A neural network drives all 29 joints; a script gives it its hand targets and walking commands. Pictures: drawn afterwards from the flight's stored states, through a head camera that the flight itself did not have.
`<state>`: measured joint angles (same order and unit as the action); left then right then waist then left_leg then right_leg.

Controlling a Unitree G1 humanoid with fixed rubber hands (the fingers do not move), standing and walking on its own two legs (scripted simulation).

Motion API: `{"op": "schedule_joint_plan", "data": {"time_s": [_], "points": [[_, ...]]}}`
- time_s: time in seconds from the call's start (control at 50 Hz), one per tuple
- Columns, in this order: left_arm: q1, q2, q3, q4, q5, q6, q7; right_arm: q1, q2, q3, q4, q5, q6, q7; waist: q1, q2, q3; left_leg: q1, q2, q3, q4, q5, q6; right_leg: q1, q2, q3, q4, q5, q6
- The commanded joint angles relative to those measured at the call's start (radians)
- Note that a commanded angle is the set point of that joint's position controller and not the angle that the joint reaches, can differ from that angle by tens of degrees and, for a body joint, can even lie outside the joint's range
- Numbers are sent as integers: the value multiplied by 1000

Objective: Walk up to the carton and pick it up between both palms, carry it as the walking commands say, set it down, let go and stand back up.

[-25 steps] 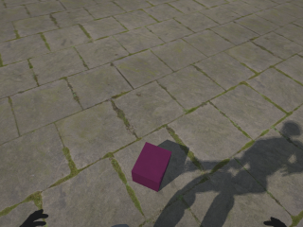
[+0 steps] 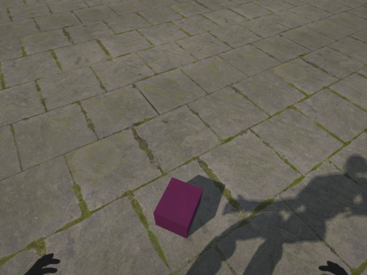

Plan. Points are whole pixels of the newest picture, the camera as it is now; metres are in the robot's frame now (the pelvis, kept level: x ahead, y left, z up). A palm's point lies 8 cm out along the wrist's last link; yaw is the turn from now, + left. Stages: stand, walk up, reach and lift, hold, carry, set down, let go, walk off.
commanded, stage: walk up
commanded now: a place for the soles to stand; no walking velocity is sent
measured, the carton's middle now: (179, 207) +0.55 +0.03 -0.67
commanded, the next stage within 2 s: none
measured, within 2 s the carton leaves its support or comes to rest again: neither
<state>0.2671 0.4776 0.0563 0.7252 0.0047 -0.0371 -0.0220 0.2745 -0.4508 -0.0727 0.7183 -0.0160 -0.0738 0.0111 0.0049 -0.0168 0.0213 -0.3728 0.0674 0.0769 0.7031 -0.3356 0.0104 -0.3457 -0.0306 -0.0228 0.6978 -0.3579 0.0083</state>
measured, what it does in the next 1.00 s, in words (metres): steps to the left: left foot, then right foot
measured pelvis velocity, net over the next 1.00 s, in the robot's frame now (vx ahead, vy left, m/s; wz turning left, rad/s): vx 0.08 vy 0.16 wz -0.25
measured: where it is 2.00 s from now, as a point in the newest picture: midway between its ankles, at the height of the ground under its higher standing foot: outside the picture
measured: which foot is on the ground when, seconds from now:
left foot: down 0.00-0.36, up 0.38-0.64, down 0.66-1.00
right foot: down 0.00-0.66, up 0.68-0.98, down 1.00-1.00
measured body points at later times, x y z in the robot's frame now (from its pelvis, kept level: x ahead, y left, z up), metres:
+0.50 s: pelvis +0.01 +0.03 +0.00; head +0.03 +0.02 +0.45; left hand +0.09 +0.37 -0.08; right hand +0.13 -0.31 -0.08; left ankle +0.05 +0.18 -0.68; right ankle +0.01 -0.13 -0.72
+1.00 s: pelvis +0.08 +0.16 +0.00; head +0.11 +0.15 +0.44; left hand +0.23 +0.48 -0.08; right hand +0.09 -0.18 -0.10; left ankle +0.12 +0.23 -0.72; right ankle +0.09 +0.04 -0.72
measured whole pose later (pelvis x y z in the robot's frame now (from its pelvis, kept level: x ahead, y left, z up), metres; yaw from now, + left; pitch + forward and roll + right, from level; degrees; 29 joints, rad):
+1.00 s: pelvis +0.08 +0.16 +0.00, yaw -14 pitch +1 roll -1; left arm 0.37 0.48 0.06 0.72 0.01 -0.08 0.05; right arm 0.28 -0.45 -0.09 0.70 -0.05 0.01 0.08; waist 0.01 0.03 0.06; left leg -0.41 0.06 0.17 0.75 -0.35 0.07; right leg -0.41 -0.01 -0.07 0.70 -0.37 -0.06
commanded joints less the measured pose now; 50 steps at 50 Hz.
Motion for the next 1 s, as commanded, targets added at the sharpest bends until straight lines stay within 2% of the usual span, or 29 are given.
{"op": "schedule_joint_plan", "data": {"time_s": [0.0,0.06,0.12,0.14,0.2,0.3,0.32,0.34,0.36,0.38,0.42,0.44,0.5,0.56,0.6,0.62,0.64,0.66,0.68,0.7,0.72,0.76,0.82,0.84,0.9,0.92,0.94,0.96,0.98], "points": [[-73,161,24,1,18,-11,9,-67,-179,-8,3,-4,-8,-17,-27,-10,-65,82,68,-115,-144,47,52,-4,-90,170,-139,101,-109],[-81,152,21,-3,15,-6,7,-73,-190,-9,9,-1,-13,-19,-19,-18,-52,62,109,-165,-174,7,71,6,-55,115,-100,108,-97],[-53,158,22,2,12,-7,4,-80,-200,-11,-4,-1,-10,-17,-7,39,-53,44,81,-119,-173,9,57,27,-69,128,-117,129,-97],[-73,158,23,3,11,-9,3,-76,-183,-10,1,0,-10,-17,-20,-3,-37,51,84,-134,-177,-3,56,3,-67,143,-125,92,-97],[-54,140,13,7,11,-4,2,-91,-180,-7,1,-2,-10,-21,-6,59,-65,72,100,-149,-184,23,72,23,-47,108,-99,152,-90],[-70,159,22,-9,21,-7,10,-66,-190,-4,-3,1,-6,-20,-19,-22,-68,51,85,-120,-134,74,66,33,-73,141,-120,154,-105],[194,266,68,73,7,-36,50,-163,-251,-63,-136,-64,33,29,17,136,-12,-66,38,-57,22,-315,49,26,-140,329,-185,-126,-163],[270,344,97,87,15,-46,66,-214,-217,-64,-164,-65,58,51,48,7,39,-341,-18,-85,168,-396,30,142,-230,564,-299,-369,-228],[278,403,129,93,23,-58,81,-240,-190,-63,-192,-64,74,63,84,-106,89,-512,5,-143,342,-298,18,239,-332,716,-400,-474,-273],[254,388,126,66,11,-62,96,-220,-185,-58,-189,-59,85,65,60,-27,82,-561,32,-194,403,-181,22,276,-341,726,-414,-461,-284],[219,342,113,30,-4,-74,115,-178,-191,-72,-165,-50,88,67,17,80,87,-514,72,-198,401,-15,-2,249,-279,573,-374,-217,-238],[237,325,111,38,-4,-76,115,-149,-177,-68,-151,-48,89,72,22,27,38,-473,72,-165,363,1,-16,280,-243,472,-342,-54,-216],[231,315,106,4,5,-86,111,-166,-172,-72,-159,-48,94,81,27,-61,23,-361,55,-117,324,-76,-31,156,-224,403,-238,312,-243],[165,345,112,-11,12,-78,115,-170,-179,-85,-172,-36,100,92,-6,-137,13,-203,50,-107,161,-84,-16,36,-195,350,-191,143,-210],[66,315,95,-38,22,-64,109,28,-194,-109,-100,-39,97,84,-125,-107,-47,166,-16,1,30,-48,-6,-167,-118,220,-67,73,-163],[58,241,70,-33,29,-58,116,204,-208,-128,-48,-38,90,68,-207,48,-91,331,-54,-15,-38,-106,8,-282,-62,135,180,43,-118],[62,100,32,-59,13,-59,120,290,-316,-142,-45,-71,76,57,-256,448,-6,335,182,-429,-351,-370,32,-537,98,43,496,-276,-60],[66,141,30,-48,-4,-51,138,123,-330,-134,-89,-41,70,53,-141,331,110,174,266,-645,-474,-456,75,-586,87,103,567,-257,-56],[84,201,43,-28,-5,-55,141,20,-323,-130,-111,-29,72,52,-95,207,151,47,294,-659,-506,-548,124,-510,27,111,574,-182,-51],[96,225,52,-7,-4,-51,128,-8,-284,-125,-122,-29,78,50,-71,157,145,14,265,-546,-465,-476,159,-456,3,78,565,-115,-39],[145,233,56,20,2,-48,116,-34,-269,-117,-128,-33,77,53,-51,193,91,43,224,-457,-429,-456,163,-401,-8,56,488,-95,-29],[231,219,61,59,0,-50,97,-9,-242,-106,-146,-49,75,57,-56,191,22,52,159,-287,-353,-353,193,-284,0,-34,352,-83,-15],[185,159,49,42,7,-44,83,45,-239,-99,-117,-33,72,57,-56,223,63,30,212,-286,-382,-378,228,-243,7,-58,218,-88,-28],[164,152,46,33,13,-46,74,53,-226,-94,-128,-28,69,55,-59,145,75,28,235,-315,-391,-331,237,-197,7,-44,182,-87,-33],[220,117,37,19,15,-63,64,4,-214,-81,-131,-18,66,43,-22,113,-64,86,256,-244,-275,-153,216,-14,38,-67,-52,-8,-69],[252,125,44,31,20,-70,66,-9,-206,-71,-122,-13,70,43,14,134,-99,43,218,-172,-183,-121,177,104,41,-46,-173,38,-83],[240,149,62,34,26,-75,69,19,-130,-42,-115,-4,65,38,31,21,-95,-76,169,-117,-71,-99,119,234,20,46,-209,33,-98],[280,227,83,31,35,-79,79,-10,-79,-32,-135,-9,59,36,79,-111,-86,-233,48,-2,156,-80,43,299,-176,386,-309,-117,-166],[213,266,84,-1,37,-80,86,-60,-70,-25,-143,-5,64,32,51,-125,11,-393,-35,-35,258,-245,15,283,-332,671,-384,-181,-268]]}}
